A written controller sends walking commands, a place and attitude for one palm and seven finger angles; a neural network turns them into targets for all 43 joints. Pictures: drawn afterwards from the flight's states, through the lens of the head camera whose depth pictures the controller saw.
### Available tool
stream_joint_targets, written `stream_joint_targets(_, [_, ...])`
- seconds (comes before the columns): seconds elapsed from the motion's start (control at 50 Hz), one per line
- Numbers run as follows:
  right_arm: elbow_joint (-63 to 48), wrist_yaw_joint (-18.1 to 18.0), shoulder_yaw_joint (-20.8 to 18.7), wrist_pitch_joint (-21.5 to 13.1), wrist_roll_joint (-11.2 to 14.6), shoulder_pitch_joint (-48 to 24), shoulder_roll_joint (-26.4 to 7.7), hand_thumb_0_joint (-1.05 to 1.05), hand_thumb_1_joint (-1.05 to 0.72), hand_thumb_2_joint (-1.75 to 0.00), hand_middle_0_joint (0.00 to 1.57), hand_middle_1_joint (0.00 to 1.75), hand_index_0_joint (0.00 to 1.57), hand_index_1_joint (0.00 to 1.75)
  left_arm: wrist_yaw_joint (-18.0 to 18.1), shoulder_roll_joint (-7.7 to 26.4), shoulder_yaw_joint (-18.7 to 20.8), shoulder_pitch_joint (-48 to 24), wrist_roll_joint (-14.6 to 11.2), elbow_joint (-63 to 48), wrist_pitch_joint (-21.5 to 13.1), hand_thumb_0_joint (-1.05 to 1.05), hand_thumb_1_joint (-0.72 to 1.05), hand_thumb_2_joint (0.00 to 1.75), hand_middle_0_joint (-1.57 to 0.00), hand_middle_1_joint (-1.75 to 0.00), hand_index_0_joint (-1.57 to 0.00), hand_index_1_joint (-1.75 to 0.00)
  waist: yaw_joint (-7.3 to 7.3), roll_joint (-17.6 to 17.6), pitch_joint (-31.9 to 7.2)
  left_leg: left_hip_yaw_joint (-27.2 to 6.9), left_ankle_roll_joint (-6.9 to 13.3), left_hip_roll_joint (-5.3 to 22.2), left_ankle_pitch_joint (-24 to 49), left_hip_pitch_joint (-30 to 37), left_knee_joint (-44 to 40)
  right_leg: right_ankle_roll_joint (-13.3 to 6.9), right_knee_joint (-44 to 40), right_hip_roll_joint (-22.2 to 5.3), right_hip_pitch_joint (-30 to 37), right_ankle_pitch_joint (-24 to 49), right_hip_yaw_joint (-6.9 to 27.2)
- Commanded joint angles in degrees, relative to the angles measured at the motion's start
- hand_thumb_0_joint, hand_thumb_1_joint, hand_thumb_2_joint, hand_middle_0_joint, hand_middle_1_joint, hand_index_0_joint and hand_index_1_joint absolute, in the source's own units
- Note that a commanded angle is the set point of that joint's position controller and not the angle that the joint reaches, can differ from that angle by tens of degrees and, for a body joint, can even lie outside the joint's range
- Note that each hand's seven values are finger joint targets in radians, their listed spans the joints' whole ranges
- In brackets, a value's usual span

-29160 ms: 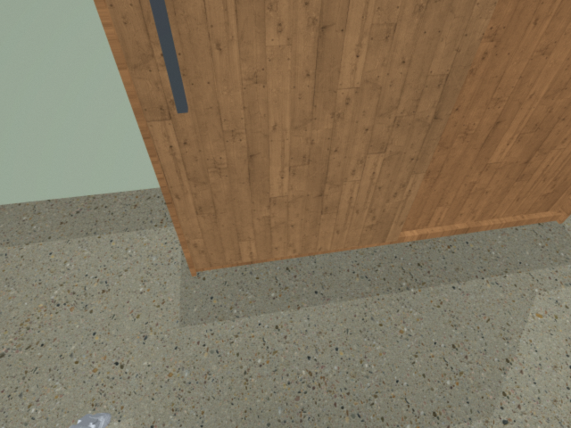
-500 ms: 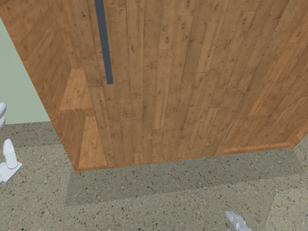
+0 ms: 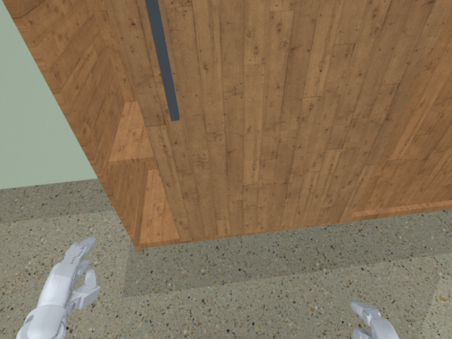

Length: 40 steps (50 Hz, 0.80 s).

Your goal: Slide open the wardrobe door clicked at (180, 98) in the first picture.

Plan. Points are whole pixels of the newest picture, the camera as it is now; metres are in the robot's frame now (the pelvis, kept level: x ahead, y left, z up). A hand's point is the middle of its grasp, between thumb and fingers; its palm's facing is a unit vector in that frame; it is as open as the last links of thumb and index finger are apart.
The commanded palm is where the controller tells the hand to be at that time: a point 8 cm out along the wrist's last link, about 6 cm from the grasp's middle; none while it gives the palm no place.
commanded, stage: let the arm hang, fingers relaxed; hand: left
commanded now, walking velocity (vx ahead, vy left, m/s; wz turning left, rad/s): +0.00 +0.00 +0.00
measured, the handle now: (164, 59) +0.70 +0.20 +0.20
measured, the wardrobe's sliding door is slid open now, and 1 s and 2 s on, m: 0.20 0.20 0.20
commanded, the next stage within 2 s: look to check the result in 0.96 s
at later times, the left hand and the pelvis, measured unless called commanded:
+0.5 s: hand out of the picture +0.00 +0.23 -0.16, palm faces -0.01 -0.96 -0.29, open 7.4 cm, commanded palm none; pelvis +0.00 +0.00 +0.02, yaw +1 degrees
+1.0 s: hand out of the picture +0.12 +0.24 -0.14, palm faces -0.04 -0.95 -0.32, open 7.4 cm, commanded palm none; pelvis +0.02 +0.00 +0.02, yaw +0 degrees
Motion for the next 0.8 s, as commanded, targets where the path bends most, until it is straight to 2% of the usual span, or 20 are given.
stream_joint_targets(0.0, [-2.37,-0.62,-3.32,0.55,-0.33,-2.04,-10.85,0.00,-0.90,-0.90,0.20,0.30,0.20,0.30,-1.00,7.22,-1.98,-3.85,0.44,12.66,0.37,0.00,0.90,0.90,-0.20,-0.30,-0.20,-0.30,-0.93,-14.26,2.61,-9.95,0.46,6.55,4.72,3.54,-6.16,-4.86,-10.31,-7.42,-4.40,0.93,8.09])
stream_joint_targets(0.04, [0.02,-0.52,-2.84,1.64,-0.53,-1.69,-10.06,0.00,-0.90,-0.90,0.20,0.30,0.20,0.30,-0.76,7.46,-3.14,-6.08,0.22,19.21,0.52,0.00,0.90,0.90,-0.20,-0.30,-0.20,-0.30,-1.48,-10.05,3.03,-8.89,-0.12,5.23,1.70,6.25,-6.29,-5.82,-13.65,-8.53,-5.71,-2.60,9.96])
stream_joint_targets(0.08, [2.47,-0.67,-2.57,2.14,-0.63,-1.15,-9.95,0.00,-0.90,-0.90,0.20,0.30,0.20,0.30,-0.63,7.81,-3.90,-7.83,0.01,24.63,0.52,0.00,0.90,0.90,-0.20,-0.30,-0.20,-0.30,-1.97,-4.32,3.58,-9.21,-0.46,5.34,-0.28,7.87,-8.62,-5.85,-14.90,-7.82,-5.73,-5.00,10.16])
stream_joint_targets(0.1, [3.72,-0.79,-2.47,2.12,-0.64,-1.13,-9.97,0.00,-0.90,-0.90,0.20,0.30,0.20,0.30,-0.62,7.58,-4.08,-7.59,-0.16,27.27,0.48,0.00,0.90,0.90,-0.20,-0.30,-0.20,-0.30,-1.74,-1.05,3.66,-10.01,-0.42,6.13,-1.30,7.69,-10.93,-5.28,-14.39,-6.84,-4.65,-4.95,9.30])
stream_joint_targets(0.14, [5.83,-1.13,-2.32,1.91,-0.46,-1.25,-10.34,0.00,-0.90,-0.90,0.20,0.30,0.20,0.30,-0.59,7.30,-4.09,-5.85,-0.34,31.94,0.36,0.00,0.90,0.90,-0.20,-0.30,-0.20,-0.30,-0.60,2.41,2.68,-11.50,-0.07,7.32,-3.21,5.38,-14.24,-4.18,-14.16,-5.66,0.58,-2.73,7.96])
stream_joint_targets(0.16, [6.83,-1.34,-2.26,1.71,-0.39,-0.85,-10.24,0.00,-0.90,-0.90,0.20,0.30,0.20,0.30,-0.60,7.14,-4.07,-5.01,-0.46,33.97,0.21,0.00,0.90,0.90,-0.20,-0.30,-0.20,-0.30,-0.34,2.81,1.09,-11.58,-0.10,7.36,-3.03,5.50,-14.85,-4.21,-14.17,-5.55,2.98,-0.91,7.93])
stream_joint_targets(0.2, [9.08,-1.71,-2.19,1.43,-0.18,-0.19,-9.86,0.00,-0.90,-0.90,0.20,0.30,0.20,0.30,-0.58,6.43,-4.10,-3.99,-0.70,37.64,-0.05,0.00,0.90,0.90,-0.20,-0.30,-0.20,-0.30,-0.20,3.16,-0.24,-10.78,-0.32,7.39,-0.80,6.94,-14.70,-4.36,-15.19,-6.02,4.96,1.80,7.89])
stream_joint_targets(0.22, [9.86,-1.94,-2.21,1.49,-0.06,0.51,-9.60,0.00,-0.90,-0.90,0.20,0.30,0.20,0.30,-0.52,6.03,-4.03,-3.83,-0.68,38.96,-0.11,0.00,0.90,0.90,-0.20,-0.30,-0.20,-0.30,-0.34,0.89,-0.24,-10.61,-0.37,7.55,0.72,7.82,-14.15,-4.31,-15.95,-6.06,5.03,2.33,7.38])
stream_joint_targets(0.28, [12.59,-2.35,-2.27,1.51,0.00,1.91,-9.27,0.00,-0.90,-0.90,0.20,0.30,0.20,0.30,-0.44,4.91,-4.16,-3.78,-0.85,42.37,-0.02,0.00,0.90,0.90,-0.20,-0.30,-0.20,-0.30,-0.63,1.49,0.96,-10.62,-0.44,7.94,1.55,8.96,-14.96,-4.31,-17.13,-6.28,4.86,3.16,6.96])
stream_joint_targets(0.32, [13.34,-2.50,-2.31,1.65,0.11,2.40,-9.37,0.00,-0.90,-0.90,0.20,0.30,0.20,0.30,-0.37,4.69,-4.30,-3.40,-0.83,43.87,-0.02,0.00,0.90,0.90,-0.20,-0.30,-0.20,-0.30,-0.54,-0.62,1.22,-10.42,-0.44,8.13,2.69,9.41,-14.88,-4.10,-17.87,-6.28,5.31,3.84,6.56])
stream_joint_targets(0.36, [14.32,-2.60,-2.34,1.64,0.02,2.52,-9.42,0.00,-0.90,-0.90,0.20,0.30,0.20,0.30,-0.34,4.45,-4.41,-3.80,-0.93,44.87,0.09,0.00,0.90,0.90,-0.20,-0.30,-0.20,-0.30,-0.65,-0.95,1.83,-10.62,-0.40,8.49,3.12,9.95,-15.73,-3.98,-17.90,-6.29,5.21,4.26,6.16])
stream_joint_targets(0.4, [14.88,-2.56,-2.39,1.86,-0.06,2.05,-9.78,0.00,-0.90,-0.90,0.20,0.30,0.20,0.30,-0.32,4.74,-4.41,-4.21,-0.91,45.71,0.34,0.00,0.90,0.90,-0.20,-0.30,-0.20,-0.30,-0.47,-0.55,3.72,-11.35,-0.37,8.78,-0.02,8.84,-17.48,-3.80,-18.18,-6.07,4.86,2.33,5.69])
stream_joint_targets(0.46, [15.07,-2.35,-2.53,1.89,-0.10,1.31,-10.32,0.00,-0.90,-0.90,0.20,0.30,0.20,0.30,-0.36,5.55,-4.54,-4.77,-0.85,46.10,0.33,0.00,0.90,0.90,-0.20,-0.30,-0.20,-0.30,-0.32,-2.75,3.90,-11.65,-0.36,8.83,-1.04,9.00,-18.63,-3.53,-18.44,-6.15,5.06,1.95,5.53])
stream_joint_targets(0.6, [15.53,-1.79,-2.61,1.62,-0.12,-1.37,-11.44,0.00,-0.90,-0.90,0.20,0.30,0.20,0.30,-0.39,7.49,-4.60,-7.95,-0.74,45.49,-0.05,0.00,0.90,0.90,-0.20,-0.30,-0.20,-0.30,-0.34,-4.87,3.26,-11.68,-0.32,9.09,2.46,11.20,-20.07,-2.87,-18.69,-6.48,5.34,4.45,5.30])
stream_joint_targets(0.64, [15.64,-1.64,-2.52,1.45,-0.07,-2.37,-11.41,0.00,-0.90,-0.90,0.20,0.30,0.20,0.30,-0.36,8.04,-4.65,-8.80,-0.73,45.19,-0.25,0.00,0.90,0.90,-0.20,-0.30,-0.20,-0.30,-0.38,-5.67,2.71,-10.85,-0.46,8.91,5.84,12.37,-19.52,-2.75,-18.73,-6.75,5.54,6.39,5.37])
stream_joint_targets(0.72, [15.61,-1.41,-2.42,1.16,0.09,-3.44,-12.07,0.00,-0.90,-0.90,0.20,0.30,0.20,0.30,-0.30,8.83,-4.56,-10.07,-0.64,44.31,-0.61,0.00,0.90,0.90,-0.20,-0.30,-0.20,-0.30,-0.45,-5.99,1.78,-10.26,-0.65,8.84,10.73,14.10,-19.04,-2.44,-19.04,-7.10,6.24,9.21,5.70])
stream_joint_targets(0.78, [15.67,-1.35,-2.34,1.05,0.01,-4.52,-12.28,0.00,-0.90,-0.90,0.20,0.30,0.20,0.30,-0.30,8.93,-4.55,-10.93,-0.71,44.04,-0.63,0.00,0.90,0.90,-0.20,-0.30,-0.20,-0.30,-0.56,-5.39,1.81,-9.96,-0.85,8.92,11.19,14.80,-19.52,-2.32,-19.26,-7.22,6.45,9.47,5.64])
